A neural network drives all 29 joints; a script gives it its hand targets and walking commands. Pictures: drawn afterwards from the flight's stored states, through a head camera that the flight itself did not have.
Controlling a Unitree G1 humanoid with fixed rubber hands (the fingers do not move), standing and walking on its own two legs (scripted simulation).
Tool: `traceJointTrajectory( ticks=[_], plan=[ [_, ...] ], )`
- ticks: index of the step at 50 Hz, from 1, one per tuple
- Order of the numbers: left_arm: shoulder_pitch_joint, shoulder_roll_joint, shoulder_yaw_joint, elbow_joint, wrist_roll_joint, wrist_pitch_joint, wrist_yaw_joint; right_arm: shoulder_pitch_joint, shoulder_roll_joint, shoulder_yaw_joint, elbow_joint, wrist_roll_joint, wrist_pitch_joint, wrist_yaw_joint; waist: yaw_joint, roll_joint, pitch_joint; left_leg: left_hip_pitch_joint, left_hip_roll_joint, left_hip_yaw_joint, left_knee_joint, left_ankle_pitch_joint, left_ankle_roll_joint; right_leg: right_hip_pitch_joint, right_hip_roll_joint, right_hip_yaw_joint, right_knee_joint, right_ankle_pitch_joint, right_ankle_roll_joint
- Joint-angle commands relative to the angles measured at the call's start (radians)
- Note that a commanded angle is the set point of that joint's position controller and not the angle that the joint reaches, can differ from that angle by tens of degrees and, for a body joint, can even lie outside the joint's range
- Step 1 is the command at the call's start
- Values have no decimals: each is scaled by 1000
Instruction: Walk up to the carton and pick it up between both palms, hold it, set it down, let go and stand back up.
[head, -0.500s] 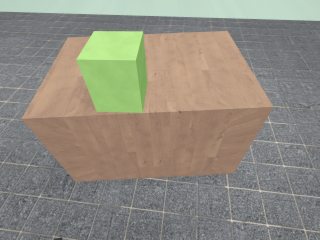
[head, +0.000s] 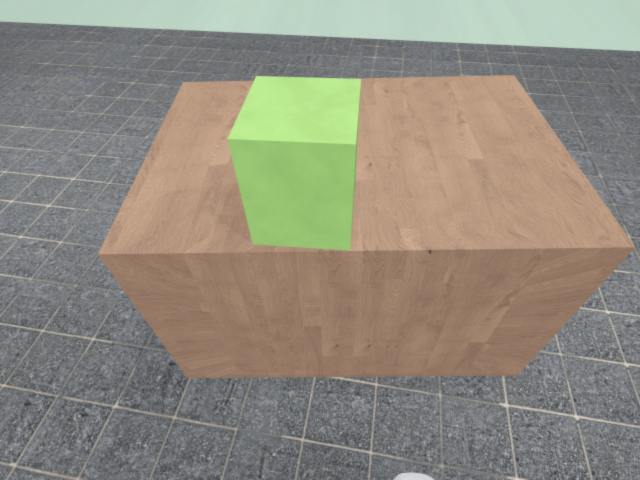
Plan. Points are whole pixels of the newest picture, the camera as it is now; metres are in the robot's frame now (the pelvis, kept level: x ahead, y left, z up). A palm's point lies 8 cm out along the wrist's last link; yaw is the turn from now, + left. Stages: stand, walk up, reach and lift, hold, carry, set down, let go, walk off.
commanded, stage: walk up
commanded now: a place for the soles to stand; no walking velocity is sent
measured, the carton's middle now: (304, 165) +0.68 +0.06 +0.01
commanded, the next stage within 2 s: none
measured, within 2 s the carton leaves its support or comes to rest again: neither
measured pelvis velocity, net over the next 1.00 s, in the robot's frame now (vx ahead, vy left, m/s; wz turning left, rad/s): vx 0.22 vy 0.11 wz -0.04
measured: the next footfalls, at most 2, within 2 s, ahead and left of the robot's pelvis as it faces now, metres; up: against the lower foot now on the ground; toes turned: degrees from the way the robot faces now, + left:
right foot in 0.14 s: +0.17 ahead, -0.09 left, +0.00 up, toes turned -6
left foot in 0.46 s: +0.26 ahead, +0.22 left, +0.00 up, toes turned +2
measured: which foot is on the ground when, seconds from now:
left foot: down 0.00-0.16, up 0.18-0.44, down 0.46-1.00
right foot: up 0.00-0.12, down 0.14-0.46, up 0.48-0.86, down 0.88-1.00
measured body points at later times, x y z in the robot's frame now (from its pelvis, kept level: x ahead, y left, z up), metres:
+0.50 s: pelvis +0.16 +0.11 -0.01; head +0.19 +0.11 +0.43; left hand +0.19 +0.47 -0.11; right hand +0.29 -0.22 -0.11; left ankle +0.22 +0.24 -0.72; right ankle +0.13 -0.08 -0.71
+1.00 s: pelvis +0.22 +0.11 -0.02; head +0.27 +0.11 +0.42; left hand +0.41 +0.42 -0.12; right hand +0.26 -0.24 -0.13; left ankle +0.21 +0.24 -0.70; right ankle +0.27 +0.00 -0.72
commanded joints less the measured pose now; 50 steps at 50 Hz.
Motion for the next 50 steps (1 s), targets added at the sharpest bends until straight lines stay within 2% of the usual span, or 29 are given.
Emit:
traceJointTrajectory(
  ticks=[1,3,5,6,7,8,9,10,13,14,16,17,20,22,23,24,25,26,29,32,35,37,41,43,44,45,46,47,50],
  plan=[
    [83,171,38,-44,2,-25,-9,-27,-257,-53,-102,-1,-36,-13,20,139,10,-15,255,-364,-441,-302,174,-41,-43,-25,-127,53,23],
    [32,157,46,-74,0,-30,-14,-16,-266,-56,-108,2,-36,-15,-3,204,12,-11,263,-306,-390,-195,191,4,-38,-59,-262,60,25],
    [32,132,49,-93,-6,-46,-11,-18,-224,-43,-128,3,-31,-9,6,136,-19,-4,203,-222,-301,-104,158,130,21,-115,-423,145,13],
    [96,130,57,-71,-1,-49,-6,-54,-226,-39,-132,4,-22,-9,40,142,-62,-68,171,-172,-227,-177,131,259,35,-131,-512,184,4],
    [155,159,74,-57,12,-54,2,-48,-174,-26,-157,12,-16,-4,75,56,-74,-173,158,-166,-116,-170,98,432,52,-95,-530,231,-8],
    [212,217,94,-50,15,-57,16,-36,-143,-8,-165,6,-15,-8,118,-60,-66,-362,64,-103,88,-224,56,576,-58,104,-627,-34,-52],
    [258,320,111,-69,22,-65,28,-31,-119,-8,-184,7,-12,-10,138,-231,-78,-525,-45,-59,394,-267,-3,610,-384,609,-827,-281,-168],
    [217,310,108,-100,0,-64,29,-47,-208,-27,-168,10,-6,-23,126,-66,-76,-485,-6,-244,497,-224,-9,500,-426,655,-822,-235,-203],
    [88,231,86,-138,-7,-65,35,13,-224,-48,-126,2,-9,-20,49,31,-20,-416,71,-254,466,-107,-37,385,-347,360,-769,-36,-215],
    [67,210,77,-144,-9,-70,30,56,-215,-44,-93,9,-8,-10,23,-113,-16,-381,93,-229,445,-78,-36,327,-302,242,-729,64,-201],
    [62,201,69,-154,-3,-76,22,0,-195,-41,-113,6,-4,6,23,-111,5,-313,117,-176,350,-50,-38,226,-288,157,-734,201,-200],
    [35,232,79,-181,3,-75,17,-5,-187,-38,-118,8,1,15,24,-191,-20,-234,131,-138,262,-64,-38,184,-260,67,-714,236,-189],
    [8,223,63,-189,7,-61,5,-36,-165,-35,-99,14,-12,17,39,-156,28,-46,70,-3,103,13,-40,11,-198,11,-696,36,-151],
    [-16,205,43,-182,5,-39,-5,49,-162,-39,-48,24,-31,-2,-20,-144,-28,140,-11,68,6,67,-35,-66,-135,-71,-499,73,-106],
    [17,147,22,-167,3,-26,-2,125,-186,-45,-26,21,-37,-14,-49,-19,-95,311,-22,53,-12,22,-23,-155,-102,-108,-371,46,-78],
    [-29,78,1,-200,2,-27,-4,199,-267,-69,-20,6,-42,-32,-104,229,-99,315,182,-307,-222,-211,45,-271,-9,-198,-88,1,-23],
    [-28,106,4,-219,3,-16,11,200,-381,-91,-29,17,-47,-43,-112,324,-156,248,403,-662,-395,-260,179,-299,36,-52,72,-179,5],
    [-25,165,20,-190,5,-4,18,106,-365,-87,-67,30,-56,-53,-81,161,-95,192,440,-663,-344,-144,227,-284,-8,49,135,-145,16],
    [56,117,9,-105,-14,8,19,50,-269,-41,-64,37,-85,-90,10,70,-36,163,364,-395,-197,556,166,-186,-51,102,61,-32,0],
    [54,115,20,-105,-16,32,7,24,-243,-27,-82,30,-84,-103,11,149,-89,157,299,-202,-109,760,156,-91,-17,44,-40,17,21],
    [-26,110,28,-155,0,63,-3,71,-276,-35,-83,50,-81,-125,-19,204,-64,155,352,-193,-93,963,121,-103,-9,25,-72,60,7],
    [-58,99,43,-183,10,75,-15,61,-250,-32,-96,50,-75,-136,0,115,-62,117,343,-206,-100,934,148,-69,-17,-9,-60,115,4],
    [-94,95,44,-217,9,97,-33,-8,-277,-34,-115,40,-58,-148,-3,227,-128,97,324,-171,-10,765,154,26,5,-51,-191,51,-13],
    [-99,115,68,-216,22,94,-33,7,-285,-25,-119,41,-50,-154,18,136,-156,53,317,-228,55,584,143,109,7,-41,-309,147,-39],
    [-101,146,69,-204,27,87,-30,2,-264,-19,-126,39,-51,-153,33,53,-154,-4,266,-163,99,480,87,174,-10,-10,-365,374,-53],
    [-114,198,84,-211,30,79,-37,29,-241,-14,-103,42,-48,-153,36,-96,-198,-147,134,-36,239,251,17,310,-120,150,-428,524,-126],
    [-101,195,81,-220,12,76,-40,22,-214,1,-85,51,-43,-158,59,-158,-247,-157,28,38,361,-48,-14,286,-232,299,-497,550,-229],
    [-82,168,66,-197,4,76,-37,-27,-187,4,-85,46,-35,-162,79,-147,-175,-171,14,-12,440,-367,-3,198,-278,347,-555,518,-280],
    [-197,135,50,-225,24,83,-25,109,-220,2,-10,50,-47,-157,39,-170,-144,-121,30,-60,363,-299,-6,158,-230,238,-544,373,-240]
  ],
)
